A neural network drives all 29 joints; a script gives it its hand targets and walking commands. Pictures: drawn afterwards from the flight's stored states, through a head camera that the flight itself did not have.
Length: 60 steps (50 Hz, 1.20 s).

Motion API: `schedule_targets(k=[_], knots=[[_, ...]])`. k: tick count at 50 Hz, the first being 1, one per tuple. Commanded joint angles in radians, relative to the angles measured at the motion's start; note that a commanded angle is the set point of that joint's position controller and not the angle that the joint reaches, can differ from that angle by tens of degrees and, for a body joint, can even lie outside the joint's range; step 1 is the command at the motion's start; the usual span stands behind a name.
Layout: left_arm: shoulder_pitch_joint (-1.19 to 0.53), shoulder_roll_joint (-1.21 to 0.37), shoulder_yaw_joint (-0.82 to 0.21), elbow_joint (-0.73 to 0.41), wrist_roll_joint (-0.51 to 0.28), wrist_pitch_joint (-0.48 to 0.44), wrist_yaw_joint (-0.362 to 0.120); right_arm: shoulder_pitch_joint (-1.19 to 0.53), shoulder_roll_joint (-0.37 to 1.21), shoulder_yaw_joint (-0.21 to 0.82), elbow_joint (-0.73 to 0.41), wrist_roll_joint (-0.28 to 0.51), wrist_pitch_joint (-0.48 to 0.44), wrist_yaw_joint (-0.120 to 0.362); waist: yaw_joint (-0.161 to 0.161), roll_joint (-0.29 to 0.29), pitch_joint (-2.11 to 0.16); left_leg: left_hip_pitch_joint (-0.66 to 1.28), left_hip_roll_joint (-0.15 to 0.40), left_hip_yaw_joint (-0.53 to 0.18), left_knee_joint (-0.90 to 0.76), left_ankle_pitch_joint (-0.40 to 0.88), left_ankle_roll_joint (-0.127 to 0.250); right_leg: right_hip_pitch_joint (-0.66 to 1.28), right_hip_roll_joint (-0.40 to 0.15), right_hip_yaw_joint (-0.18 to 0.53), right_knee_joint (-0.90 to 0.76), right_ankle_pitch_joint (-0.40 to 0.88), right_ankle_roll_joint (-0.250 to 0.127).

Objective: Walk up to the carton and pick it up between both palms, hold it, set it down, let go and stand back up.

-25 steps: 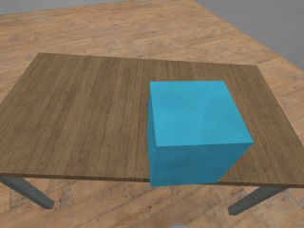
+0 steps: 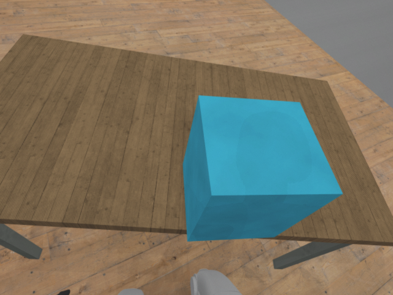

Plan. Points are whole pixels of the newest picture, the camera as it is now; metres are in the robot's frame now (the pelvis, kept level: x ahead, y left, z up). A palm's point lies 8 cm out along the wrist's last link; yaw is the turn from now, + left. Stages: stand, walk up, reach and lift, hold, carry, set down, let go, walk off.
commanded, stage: walk up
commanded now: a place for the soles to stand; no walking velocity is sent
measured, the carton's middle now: (241, 175) +0.36 -0.09 +0.03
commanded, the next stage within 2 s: reach and lift in 1.98 s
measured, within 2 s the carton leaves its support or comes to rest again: neither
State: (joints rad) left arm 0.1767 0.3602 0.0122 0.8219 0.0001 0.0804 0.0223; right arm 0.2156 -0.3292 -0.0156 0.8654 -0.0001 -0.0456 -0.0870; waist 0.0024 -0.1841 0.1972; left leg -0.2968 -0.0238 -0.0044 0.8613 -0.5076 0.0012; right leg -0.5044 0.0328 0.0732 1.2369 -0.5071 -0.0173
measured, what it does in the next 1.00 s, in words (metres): steps to the right: right foot, then left foot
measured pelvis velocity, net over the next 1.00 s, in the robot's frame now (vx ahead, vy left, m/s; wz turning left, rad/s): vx -0.07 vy -0.08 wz -0.09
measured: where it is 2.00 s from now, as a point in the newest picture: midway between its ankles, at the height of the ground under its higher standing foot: outside the picture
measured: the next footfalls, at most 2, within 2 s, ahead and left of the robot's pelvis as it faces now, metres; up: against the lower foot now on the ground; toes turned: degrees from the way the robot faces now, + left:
right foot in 0.12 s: +0.08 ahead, -0.14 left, +0.00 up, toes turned +1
left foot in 0.66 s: +0.03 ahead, +0.07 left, +0.00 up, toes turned -6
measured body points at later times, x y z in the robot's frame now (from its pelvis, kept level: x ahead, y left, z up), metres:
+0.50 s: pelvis -0.01 -0.07 +0.01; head +0.05 -0.10 +0.45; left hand +0.12 +0.23 -0.09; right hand +0.05 -0.36 -0.14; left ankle +0.00 +0.08 -0.65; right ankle +0.04 -0.14 -0.69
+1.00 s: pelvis -0.07 -0.08 +0.00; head -0.03 -0.07 +0.45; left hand +0.03 +0.21 -0.13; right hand -0.01 -0.38 -0.12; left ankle +0.00 +0.08 -0.69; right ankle -0.07 -0.17 -0.69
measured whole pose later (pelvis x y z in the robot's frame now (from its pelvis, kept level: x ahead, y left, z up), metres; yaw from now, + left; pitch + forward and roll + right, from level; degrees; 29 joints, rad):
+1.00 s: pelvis -0.07 -0.08 +0.00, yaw -5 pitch -6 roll +1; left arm 0.18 0.35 0.01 0.92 0.00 0.00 0.01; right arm 0.19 -0.34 -0.02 0.87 0.00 -0.01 -0.04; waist 0.00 -0.04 0.20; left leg -0.41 0.03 -0.05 0.92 -0.50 -0.02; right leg -0.32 0.06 0.03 0.90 -0.47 -0.05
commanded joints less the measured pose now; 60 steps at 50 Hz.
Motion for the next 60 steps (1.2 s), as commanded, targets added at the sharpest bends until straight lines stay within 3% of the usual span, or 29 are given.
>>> schedule_targets(k=[1,5,6,7,8,9,11,13,16,27,31,32,33,34,35,36,37,40,42,44,45,46,47,48,49,52,54,57,60], knots=[[-0.08,0.246,0.134,-0.132,0.045,-0.026,-0.021,0.127,-0.37,-0.144,-0.084,-0.012,-0.039,-0.027,-0.063,0.39,-0.164,0.298,0.404,-0.417,-0.207,0.956,0.279,-0.212,-0.113,0.097,-0.139,-0.048,-0.013],[0.012,0.252,0.139,-0.087,0.036,-0.053,-0.027,0.001,-0.378,-0.136,-0.101,-0.009,-0.034,-0.013,-0.002,0.442,-0.223,0.159,0.33,-0.282,-0.112,0.903,0.216,0.051,-0.111,0.02,-0.449,0.033,-0.048],[0.084,0.26,0.145,-0.054,0.033,-0.066,-0.025,-0.065,-0.352,-0.124,-0.113,-0.005,-0.027,-0.001,0.05,0.356,-0.266,0.035,0.234,-0.148,0.006,0.826,0.161,0.264,-0.079,-0.023,-0.633,0.234,-0.062],[0.144,0.309,0.165,-0.033,0.037,-0.082,-0.02,-0.063,-0.301,-0.107,-0.11,0.001,-0.021,0.009,0.093,0.156,-0.287,-0.102,0.134,-0.065,0.25,0.638,0.086,0.406,-0.128,0.125,-0.718,0.494,-0.084],[0.103,0.371,0.174,-0.047,0.036,-0.088,-0.018,-0.032,-0.203,-0.083,-0.113,0.009,-0.013,0.01,0.046,-0.08,-0.259,-0.3,-0.017,0.042,0.413,0.029,0.013,0.431,-0.32,0.465,-0.775,0.792,-0.161],[0.078,0.328,0.155,-0.054,0.016,-0.09,-0.021,-0.037,-0.259,-0.094,-0.088,0.011,0.007,-0.002,0.049,0.023,-0.27,-0.293,-0.034,-0.059,0.419,-0.172,0.009,0.398,-0.379,0.59,-0.792,0.828,-0.241],[0.018,0.29,0.14,-0.053,0.011,-0.087,-0.013,-0.043,-0.282,-0.085,-0.064,0.017,0.016,0.0,0.024,0.098,-0.193,-0.288,0.017,-0.065,0.436,-0.115,0.002,0.363,-0.314,0.454,-0.768,0.79,-0.192],[-0.001,0.256,0.13,-0.063,0.014,-0.086,-0.004,0.016,-0.267,-0.089,-0.049,0.014,0.02,0.01,0.008,0.027,-0.171,-0.28,0.044,-0.069,0.42,-0.073,0.011,0.354,-0.252,0.35,-0.72,0.802,-0.163],[0.0,0.242,0.121,-0.07,0.013,-0.083,-0.003,0.011,-0.258,-0.084,-0.048,0.011,0.027,0.012,0.02,-0.019,-0.158,-0.258,0.042,-0.071,0.368,-0.048,0.008,0.312,-0.23,0.284,-0.72,0.782,-0.2],[0.001,0.261,0.11,-0.127,0.026,-0.071,-0.003,0.05,-0.273,-0.091,-0.043,-0.002,0.026,0.019,0.033,-0.041,-0.23,-0.194,0.041,-0.038,0.093,-0.051,0.033,0.335,-0.243,0.358,-0.708,0.527,-0.204],[-0.079,0.269,0.103,-0.136,0.023,-0.055,-0.008,0.126,-0.248,-0.093,-0.024,-0.014,0.013,0.027,-0.038,0.043,-0.216,0.038,0.025,0.022,-0.117,0.102,0.052,0.108,-0.233,0.3,-0.65,0.447,-0.198],[-0.103,0.258,0.098,-0.14,0.014,-0.055,-0.01,0.157,-0.253,-0.095,-0.012,-0.024,0.006,0.026,-0.066,0.066,-0.22,0.105,0.033,-0.01,-0.213,0.16,0.069,0.043,-0.22,0.267,-0.562,0.448,-0.164],[-0.101,0.221,0.095,-0.151,0.009,-0.054,-0.011,0.171,-0.309,-0.107,-0.017,-0.039,-0.002,0.02,-0.079,0.229,-0.229,0.093,0.153,-0.26,-0.385,0.125,0.121,-0.008,-0.128,0.192,-0.349,0.392,-0.102],[-0.074,0.191,0.092,-0.159,0.006,-0.054,-0.01,0.096,-0.388,-0.117,-0.045,-0.042,-0.004,0.025,-0.045,0.424,-0.183,0.068,0.35,-0.541,-0.459,0.329,0.212,-0.12,0.049,0.034,-0.155,0.023,-0.036],[-0.082,0.237,0.111,-0.151,0.02,-0.045,0.002,0.042,-0.422,-0.124,-0.074,-0.031,-0.008,0.027,-0.061,0.403,-0.186,-0.037,0.473,-0.654,-0.481,0.341,0.341,-0.089,0.035,0.067,-0.001,-0.171,-0.011],[-0.058,0.263,0.118,-0.131,0.019,-0.043,0.002,-0.005,-0.415,-0.125,-0.083,-0.026,-0.015,0.024,-0.035,0.378,-0.178,-0.063,0.474,-0.663,-0.481,0.302,0.376,-0.065,0.01,0.094,0.059,-0.153,-0.01],[-0.051,0.277,0.129,-0.12,0.016,-0.047,-0.009,-0.031,-0.39,-0.123,-0.091,-0.025,-0.012,0.02,-0.011,0.322,-0.135,-0.127,0.421,-0.553,-0.445,0.324,0.353,-0.025,-0.003,0.085,0.077,-0.115,-0.012],[-0.002,0.244,0.133,-0.086,0.013,-0.058,-0.023,-0.084,-0.342,-0.106,-0.117,-0.025,-0.015,0.021,0.008,0.392,-0.142,-0.161,0.319,-0.397,-0.364,0.324,0.288,0.076,-0.028,0.041,-0.051,-0.054,-0.009],[0.023,0.232,0.124,-0.06,0.008,-0.071,-0.026,-0.087,-0.348,-0.102,-0.109,-0.031,-0.012,0.032,0.01,0.429,-0.169,-0.129,0.281,-0.374,-0.362,0.192,0.254,0.121,-0.042,-0.01,-0.253,-0.102,-0.017],[0.12,0.212,0.125,-0.007,0.008,-0.094,-0.021,-0.13,-0.329,-0.096,-0.106,-0.023,-0.003,0.042,0.069,0.433,-0.214,-0.189,0.232,-0.261,-0.25,0.19,0.179,0.357,-0.033,-0.044,-0.616,0.017,-0.046],[0.166,0.221,0.127,0.025,0.017,-0.109,-0.013,-0.114,-0.272,-0.078,-0.094,-0.024,0.005,0.048,0.09,0.328,-0.24,-0.245,0.17,-0.211,-0.091,0.135,0.135,0.464,-0.034,0.029,-0.749,0.042,-0.041],[0.166,0.301,0.14,0.027,0.036,-0.125,-0.004,-0.08,-0.187,-0.057,-0.097,-0.008,0.013,0.05,0.069,0.065,-0.227,-0.368,0.044,-0.114,0.166,0.03,0.052,0.471,-0.219,0.434,-0.903,-0.062,-0.061],[0.045,0.356,0.139,0.001,0.032,-0.138,-0.001,-0.083,-0.228,-0.065,-0.083,-0.009,0.015,0.04,0.031,0.114,-0.165,-0.413,0.021,-0.132,0.14,-0.066,0.019,0.332,-0.38,0.646,-0.921,0.0,-0.128],[0.004,0.374,0.14,-0.009,0.026,-0.14,0.0,-0.097,-0.304,-0.095,-0.053,-0.001,0.014,0.034,0.033,0.178,-0.154,-0.315,0.053,-0.177,0.148,-0.076,0.026,0.247,-0.417,0.679,-0.911,0.008,-0.2],[-0.028,0.346,0.128,0.009,0.022,-0.143,0.001,-0.085,-0.318,-0.101,-0.029,0.005,0.009,0.037,0.013,0.215,-0.125,-0.273,0.076,-0.159,0.135,-0.052,0.025,0.229,-0.388,0.6,-0.881,0.051,-0.181],[-0.097,0.273,0.104,0.035,0.026,-0.143,-0.006,-0.001,-0.269,-0.102,0.014,0.003,-0.001,0.055,-0.027,0.046,-0.139,-0.112,0.077,-0.069,-0.02,0.051,0.042,0.184,-0.286,0.397,-0.811,0.127,-0.139],[-0.129,0.26,0.092,0.033,0.021,-0.137,-0.015,0.027,-0.256,-0.098,0.035,-0.003,-0.013,0.057,-0.045,0.053,-0.189,0.059,0.068,-0.041,-0.152,0.214,0.05,0.123,-0.233,0.297,-0.732,0.227,-0.134],[-0.116,0.212,0.075,0.046,0.006,-0.127,-0.018,-0.007,-0.287,-0.088,0.024,-0.01,-0.028,0.051,-0.017,0.117,-0.257,0.146,0.131,-0.242,-0.272,0.386,0.105,0.102,-0.117,0.159,-0.589,0.289,-0.065],[-0.1,0.209,0.078,0.058,0.016,-0.119,-0.019,-0.08,-0.306,-0.08,0.008,-0.012,-0.02,0.059,0.011,0.143,-0.182,-0.061,0.178,-0.315,-0.32,0.144,0.153,0.165,-0.079,0.123,-0.609,0.006,-0.063]])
